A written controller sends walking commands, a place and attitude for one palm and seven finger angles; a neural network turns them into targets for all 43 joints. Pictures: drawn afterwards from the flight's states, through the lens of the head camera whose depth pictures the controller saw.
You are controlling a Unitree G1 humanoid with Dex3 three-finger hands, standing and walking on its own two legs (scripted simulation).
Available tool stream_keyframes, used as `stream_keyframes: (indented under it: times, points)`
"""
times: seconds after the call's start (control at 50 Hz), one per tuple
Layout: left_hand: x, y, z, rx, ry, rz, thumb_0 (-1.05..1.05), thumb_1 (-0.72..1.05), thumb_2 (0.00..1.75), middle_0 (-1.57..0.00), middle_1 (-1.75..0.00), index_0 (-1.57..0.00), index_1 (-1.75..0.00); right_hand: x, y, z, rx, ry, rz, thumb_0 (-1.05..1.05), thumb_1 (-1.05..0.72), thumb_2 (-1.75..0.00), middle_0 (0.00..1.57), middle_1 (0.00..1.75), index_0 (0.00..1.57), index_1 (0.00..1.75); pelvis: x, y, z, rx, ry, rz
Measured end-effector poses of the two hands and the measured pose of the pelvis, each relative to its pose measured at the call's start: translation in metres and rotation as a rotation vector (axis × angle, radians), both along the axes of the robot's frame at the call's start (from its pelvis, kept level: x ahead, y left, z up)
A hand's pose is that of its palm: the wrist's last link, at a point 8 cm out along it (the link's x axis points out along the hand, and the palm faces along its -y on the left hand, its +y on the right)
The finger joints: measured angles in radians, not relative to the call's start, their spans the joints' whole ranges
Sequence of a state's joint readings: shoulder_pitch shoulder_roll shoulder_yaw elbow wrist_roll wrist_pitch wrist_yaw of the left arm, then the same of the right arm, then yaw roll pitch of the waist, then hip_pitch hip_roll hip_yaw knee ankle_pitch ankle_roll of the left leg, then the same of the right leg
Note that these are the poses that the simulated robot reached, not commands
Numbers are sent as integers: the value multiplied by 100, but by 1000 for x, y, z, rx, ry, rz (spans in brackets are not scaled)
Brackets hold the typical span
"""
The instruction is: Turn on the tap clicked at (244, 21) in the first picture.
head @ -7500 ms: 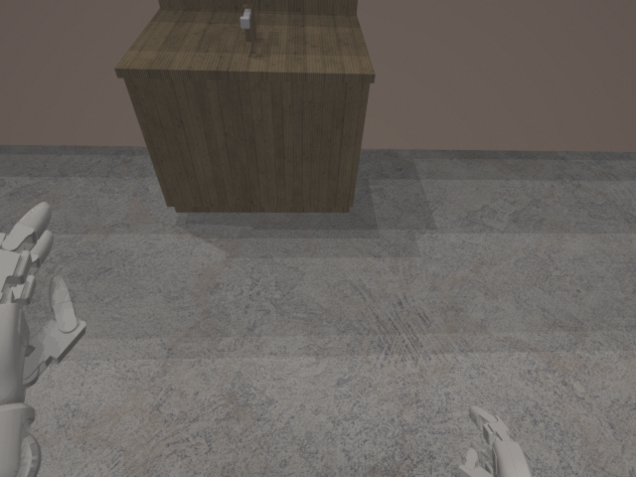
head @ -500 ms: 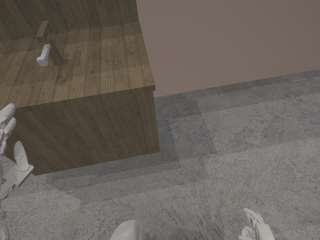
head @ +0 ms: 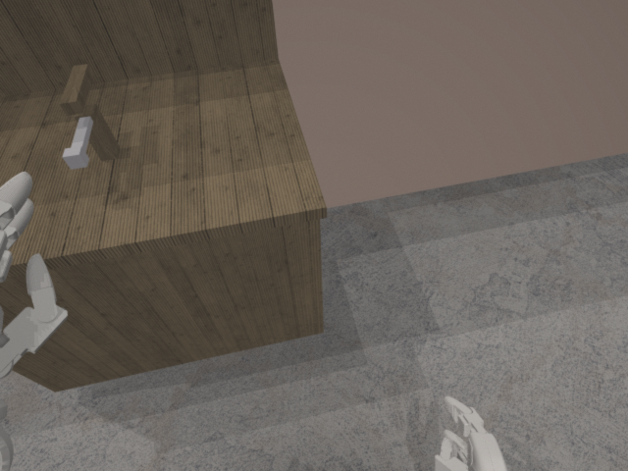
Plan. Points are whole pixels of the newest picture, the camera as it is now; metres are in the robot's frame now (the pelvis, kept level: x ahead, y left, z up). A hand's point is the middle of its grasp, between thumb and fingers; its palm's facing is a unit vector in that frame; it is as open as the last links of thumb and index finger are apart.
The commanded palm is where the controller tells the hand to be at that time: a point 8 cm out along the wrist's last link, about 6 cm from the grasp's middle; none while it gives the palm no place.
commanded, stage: take the last steps up to it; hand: left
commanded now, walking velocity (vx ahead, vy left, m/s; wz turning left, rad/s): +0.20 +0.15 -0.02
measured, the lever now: (76, 157) +0.58 +0.46 +0.04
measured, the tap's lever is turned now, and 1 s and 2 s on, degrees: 0 0 0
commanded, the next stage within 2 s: come to a stop and stand still in 0.24 s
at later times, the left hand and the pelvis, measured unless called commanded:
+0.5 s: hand (27, 221) +0.31 +0.31 +0.19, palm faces +0.39 -0.82 -0.42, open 7.4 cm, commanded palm +0.25 +0.34 +0.19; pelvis +0.08 +0.07 +0.01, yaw -1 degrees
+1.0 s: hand (84, 243) +0.31 +0.26 +0.16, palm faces +0.28 -0.88 -0.37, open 7.4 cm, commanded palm +0.24 +0.30 +0.19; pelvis +0.05 +0.04 +0.01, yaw -6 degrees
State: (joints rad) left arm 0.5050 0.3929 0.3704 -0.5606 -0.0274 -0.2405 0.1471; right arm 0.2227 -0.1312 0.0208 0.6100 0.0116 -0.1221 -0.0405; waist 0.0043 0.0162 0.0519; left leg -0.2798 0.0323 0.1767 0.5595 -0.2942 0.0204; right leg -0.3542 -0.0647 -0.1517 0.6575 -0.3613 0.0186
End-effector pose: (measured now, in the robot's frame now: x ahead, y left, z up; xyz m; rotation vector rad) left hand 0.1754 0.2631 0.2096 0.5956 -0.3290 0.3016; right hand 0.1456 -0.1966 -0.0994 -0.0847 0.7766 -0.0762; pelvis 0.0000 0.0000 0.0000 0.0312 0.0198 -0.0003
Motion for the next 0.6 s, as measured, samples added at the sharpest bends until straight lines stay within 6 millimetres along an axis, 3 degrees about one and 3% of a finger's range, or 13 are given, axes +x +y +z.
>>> stream_keyframes:
  times: [0.1, 0.2, 0.32, 0.4, 0.5, 0.6]
  points:
    - [16, 11, -3, 11, 24, 63, 1, 89, 90, -21, -30, -22, -30, 15, -9, -18, -15, 84, 22, 1, -91, -90, 21, 30, 20, 30, 20, 2, -1, -3, -7, 11]
    - [41, 27, -10, -39, 58, 103, 1, 89, 90, -21, -30, -22, -30, 33, -25, -1, -78, 99, -3, 1, -91, -90, 20, 30, 20, 30, 38, 11, 11, 20, 1, 3]
    - [69, 36, -18, -75, 57, 7, 1, 89, 90, -21, -30, -22, -30, 62, -29, 25, -185, 41, -41, 1, -91, -90, 20, 30, 20, 30, 59, 35, 11, 13, -12, -1]
    - [84, 58, -15, -47, -25, -53, 1, 89, 90, -21, -30, -22, -30, 83, -15, 33, -230, -16, -90, 1, -91, -90, 20, 30, 19, 30, 75, 57, -1, -5, -29, -17]
    - [100, 87, -8, -58, -73, -16, 1, 89, 90, -21, -30, -22, -30, 97, 26, 43, -173, -42, -54, 1, -91, -90, 20, 30, 19, 30, 81, 65, 6, -29, -30, -16]
    - [97, 84, -1, -104, -59, -16, 1, 89, 90, -21, -30, -21, -30, 99, 60, 44, -90, -63, 11, 1, -91, -90, 20, 30, 20, 30, 83, 69, 13, -49, -23, -33]
